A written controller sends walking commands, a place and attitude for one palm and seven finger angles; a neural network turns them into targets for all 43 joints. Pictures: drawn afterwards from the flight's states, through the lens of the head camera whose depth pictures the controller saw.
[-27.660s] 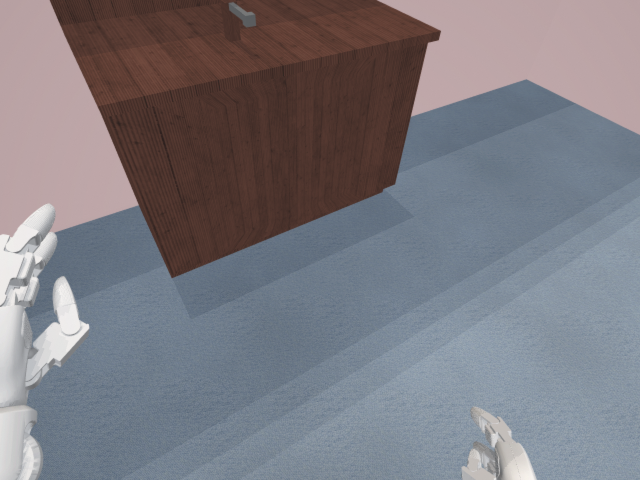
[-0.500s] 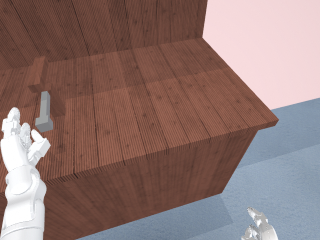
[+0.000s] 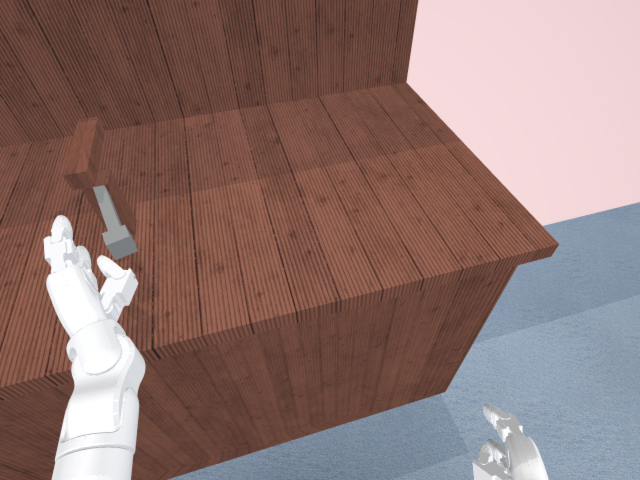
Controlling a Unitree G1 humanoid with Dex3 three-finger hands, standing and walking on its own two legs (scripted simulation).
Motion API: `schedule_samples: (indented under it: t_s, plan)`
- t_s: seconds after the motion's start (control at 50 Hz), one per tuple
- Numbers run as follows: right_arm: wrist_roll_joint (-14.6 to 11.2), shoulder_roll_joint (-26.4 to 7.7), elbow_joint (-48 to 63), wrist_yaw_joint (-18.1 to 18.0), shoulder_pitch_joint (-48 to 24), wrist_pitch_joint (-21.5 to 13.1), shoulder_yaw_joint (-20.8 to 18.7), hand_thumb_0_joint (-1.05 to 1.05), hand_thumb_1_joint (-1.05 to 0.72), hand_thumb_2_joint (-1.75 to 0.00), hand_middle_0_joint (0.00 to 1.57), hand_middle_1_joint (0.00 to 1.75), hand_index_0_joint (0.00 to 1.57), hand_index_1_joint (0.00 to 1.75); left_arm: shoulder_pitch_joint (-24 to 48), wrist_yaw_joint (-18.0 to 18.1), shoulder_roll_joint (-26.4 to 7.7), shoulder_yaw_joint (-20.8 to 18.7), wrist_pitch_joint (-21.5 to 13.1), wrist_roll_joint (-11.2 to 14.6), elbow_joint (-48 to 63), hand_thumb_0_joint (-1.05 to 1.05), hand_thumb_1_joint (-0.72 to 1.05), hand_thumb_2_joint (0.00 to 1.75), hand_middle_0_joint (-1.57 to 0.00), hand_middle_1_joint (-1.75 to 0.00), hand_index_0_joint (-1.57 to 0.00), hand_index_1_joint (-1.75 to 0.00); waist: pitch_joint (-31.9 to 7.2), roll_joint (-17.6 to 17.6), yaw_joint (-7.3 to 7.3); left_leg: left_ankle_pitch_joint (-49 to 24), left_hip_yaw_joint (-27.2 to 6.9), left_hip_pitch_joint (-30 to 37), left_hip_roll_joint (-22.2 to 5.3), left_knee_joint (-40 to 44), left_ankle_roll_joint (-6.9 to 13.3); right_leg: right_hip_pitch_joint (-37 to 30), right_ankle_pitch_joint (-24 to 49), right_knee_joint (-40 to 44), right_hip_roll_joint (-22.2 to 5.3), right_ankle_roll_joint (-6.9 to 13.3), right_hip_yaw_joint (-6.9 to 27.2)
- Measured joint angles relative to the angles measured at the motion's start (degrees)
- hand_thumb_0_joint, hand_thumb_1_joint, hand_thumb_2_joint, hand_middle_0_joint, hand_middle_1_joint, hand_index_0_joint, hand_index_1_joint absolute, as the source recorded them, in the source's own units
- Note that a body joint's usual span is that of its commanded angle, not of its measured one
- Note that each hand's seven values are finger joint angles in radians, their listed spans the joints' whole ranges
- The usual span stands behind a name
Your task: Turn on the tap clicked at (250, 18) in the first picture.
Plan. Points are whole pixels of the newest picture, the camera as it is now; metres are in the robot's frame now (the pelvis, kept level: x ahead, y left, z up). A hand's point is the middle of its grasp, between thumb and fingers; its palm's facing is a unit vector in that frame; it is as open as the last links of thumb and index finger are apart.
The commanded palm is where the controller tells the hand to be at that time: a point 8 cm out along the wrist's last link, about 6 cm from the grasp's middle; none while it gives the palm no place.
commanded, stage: push the lever round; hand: left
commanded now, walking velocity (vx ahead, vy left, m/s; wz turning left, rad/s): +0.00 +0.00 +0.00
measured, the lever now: (120, 242) +0.35 +0.29 +0.12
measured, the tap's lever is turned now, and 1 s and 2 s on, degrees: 16 42 77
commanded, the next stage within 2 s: lift the hand up off the lever in 1.80 s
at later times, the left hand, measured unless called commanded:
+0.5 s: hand (170, 263) +0.34 +0.22 +0.11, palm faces +0.72 -0.69 -0.05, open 7.8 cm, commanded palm +0.29 +0.24 +0.11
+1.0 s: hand (200, 242) +0.37 +0.19 +0.11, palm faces +0.78 -0.62 -0.07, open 7.8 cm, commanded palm +0.32 +0.23 +0.11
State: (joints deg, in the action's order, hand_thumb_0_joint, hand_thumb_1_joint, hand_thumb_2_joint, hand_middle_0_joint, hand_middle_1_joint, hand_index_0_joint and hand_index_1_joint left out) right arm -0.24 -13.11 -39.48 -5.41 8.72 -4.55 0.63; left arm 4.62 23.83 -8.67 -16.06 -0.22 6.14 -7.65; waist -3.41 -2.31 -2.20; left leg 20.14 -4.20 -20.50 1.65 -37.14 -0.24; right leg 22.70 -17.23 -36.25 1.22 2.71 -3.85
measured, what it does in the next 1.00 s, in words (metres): stands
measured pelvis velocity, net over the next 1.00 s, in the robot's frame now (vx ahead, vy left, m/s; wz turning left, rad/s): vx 0.00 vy -0.01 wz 0.00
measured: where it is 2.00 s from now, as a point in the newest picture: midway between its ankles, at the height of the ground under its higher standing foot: outside the picture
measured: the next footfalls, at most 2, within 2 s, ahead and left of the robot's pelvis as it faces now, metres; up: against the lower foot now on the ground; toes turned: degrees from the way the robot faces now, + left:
none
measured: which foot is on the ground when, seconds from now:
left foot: down 0.00-1.00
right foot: down 0.00-1.00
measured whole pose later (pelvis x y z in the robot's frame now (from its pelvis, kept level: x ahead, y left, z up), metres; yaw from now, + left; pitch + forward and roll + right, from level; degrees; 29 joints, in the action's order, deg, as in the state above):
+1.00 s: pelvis +0.00 -0.01 +0.00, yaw +0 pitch +4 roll +0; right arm 2.3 -10.9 -42.7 -2.9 5.9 2.0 -0.8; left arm 21.9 46.2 0.4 -11.8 5.2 -1.8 -21.8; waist -4.8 -1.9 -0.8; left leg 19.5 -4.7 -21.0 0.6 -36.2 -1.2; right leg 23.1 -16.5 -35.0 2.2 3.7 -4.4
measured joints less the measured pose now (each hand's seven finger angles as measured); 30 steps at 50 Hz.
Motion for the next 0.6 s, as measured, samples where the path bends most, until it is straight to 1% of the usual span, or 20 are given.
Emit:
schedule_samples:
  t_s: [0.14, 0.42, 0.6]
  plan:
    - [0.47, 0.33, -0.23, 0.29, -0.45, 1.2, -0.17, 0.01, -0.91, -0.9, 0.2, 0.3, 0.2, 0.3, 1.08, 4.11, 1.92, 2.66, 1.39, -1.73, 0.67, 0.03, 0.94, 0.92, -0.15, -0.15, -0.15, -0.15, -0.02, 0.08, -0.01, -0.07, 0.05, 0.35, 0.16, 0.17, 0.08, -0.34, 0.02, 0.12, -0.17, -0.13, 0.05]
    - [1.19, 1.28, -1.12, 0.86, -1.91, 3.78, -0.33, 0.01, -0.91, -0.9, 0.2, 0.3, 0.2, 0.3, 3.73, 11.55, 5.4, 6.41, 4.13, -4.5, 0.14, 0.02, 0.93, 0.91, -0.15, -0.15, -0.15, -0.15, -0.04, 0.23, 0.04, -0.4, 0.02, 1.14, 0.2, 0.68, 0.08, -1.16, 0.32, 0.63, -0.22, -0.16, 0.03]
    - [1.88, 1.99, -1.82, 1.32, -3.05, 4.84, -0.55, 0.01, -0.91, -0.9, 0.2, 0.3, 0.2, 0.3, 8.39, 15.87, 7.15, 6.69, 5.27, -5.85, -4.17, 0.02, 0.92, 0.92, -0.15, -0.15, -0.15, -0.15, -0.43, 0.34, 0.3, -0.65, -0.03, 0.72, -0.02, 0.82, -0.19, -0.7, 0.58, 0.75, -0.01, 0.11, -0.04]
